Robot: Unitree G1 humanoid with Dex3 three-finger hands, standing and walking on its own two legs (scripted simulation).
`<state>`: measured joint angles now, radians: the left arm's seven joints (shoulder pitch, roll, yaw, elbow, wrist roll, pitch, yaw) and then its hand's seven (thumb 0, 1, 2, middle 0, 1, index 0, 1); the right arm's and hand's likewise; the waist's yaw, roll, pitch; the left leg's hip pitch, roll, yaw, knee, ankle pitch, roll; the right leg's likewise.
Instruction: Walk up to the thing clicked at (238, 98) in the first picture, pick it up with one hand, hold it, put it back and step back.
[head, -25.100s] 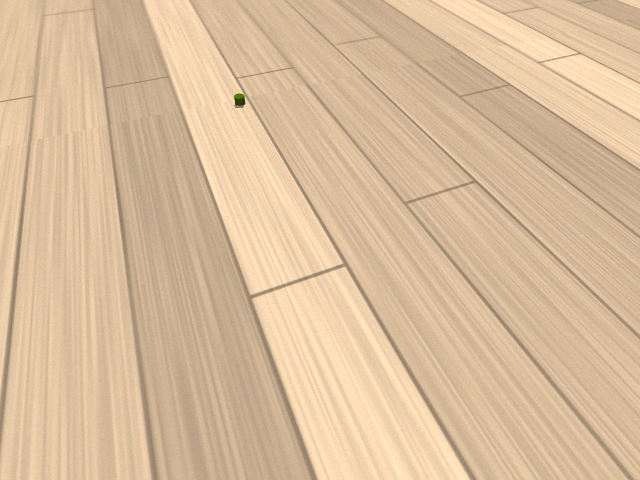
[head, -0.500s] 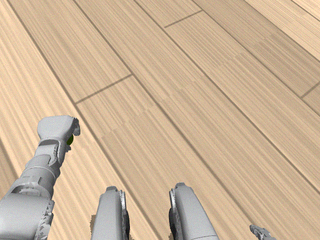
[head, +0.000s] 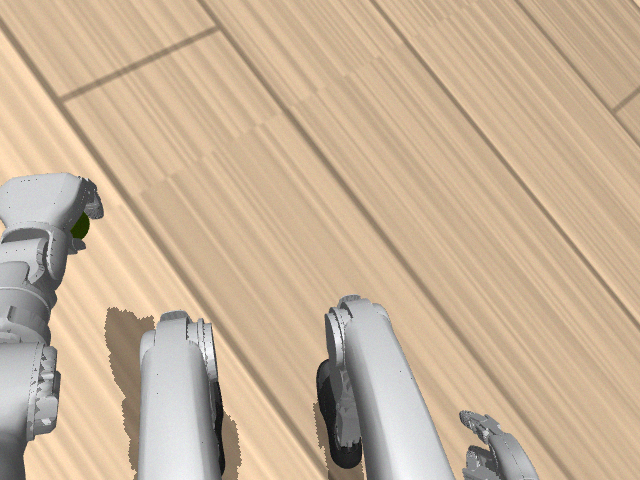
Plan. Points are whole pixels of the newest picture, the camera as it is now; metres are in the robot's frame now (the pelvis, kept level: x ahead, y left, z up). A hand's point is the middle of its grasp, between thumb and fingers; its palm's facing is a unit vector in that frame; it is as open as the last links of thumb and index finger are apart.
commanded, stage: crouch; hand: left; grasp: from above
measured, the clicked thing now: (59, 220) +0.46 +0.30 -0.19
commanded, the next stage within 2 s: lower in 0.78 s
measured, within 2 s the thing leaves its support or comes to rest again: neither
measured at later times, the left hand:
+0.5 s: hand (82, 230) +0.45 +0.29 -0.24, palm faces -0.45 -0.06 -0.89, open 6.2 cm
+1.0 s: hand (89, 232) +0.46 +0.29 -0.28, palm faces -0.47 -0.06 -0.88, open 6.4 cm
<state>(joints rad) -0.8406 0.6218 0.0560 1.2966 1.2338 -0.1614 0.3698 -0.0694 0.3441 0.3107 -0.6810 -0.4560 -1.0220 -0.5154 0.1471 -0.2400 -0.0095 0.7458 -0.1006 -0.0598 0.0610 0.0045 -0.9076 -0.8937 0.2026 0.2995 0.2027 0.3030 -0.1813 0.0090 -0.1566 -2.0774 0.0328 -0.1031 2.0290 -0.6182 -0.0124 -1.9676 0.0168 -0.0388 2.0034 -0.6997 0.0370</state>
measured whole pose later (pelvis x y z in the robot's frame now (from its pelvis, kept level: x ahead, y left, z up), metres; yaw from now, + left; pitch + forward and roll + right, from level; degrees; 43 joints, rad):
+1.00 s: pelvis +0.00 +0.00 -0.11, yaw -5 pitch +33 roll -9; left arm -0.97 0.82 0.12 1.48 1.27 -0.24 0.38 -0.09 0.35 0.28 -0.71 -0.42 -1.03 -0.47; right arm 0.12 -0.26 0.09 0.75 -0.15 -0.04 0.13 0.00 -0.92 -0.90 0.20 0.30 0.20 0.30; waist -0.24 -0.04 -0.02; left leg -2.34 0.04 -0.18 2.39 -0.65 -0.02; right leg -2.21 0.06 -0.08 2.33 -0.72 0.05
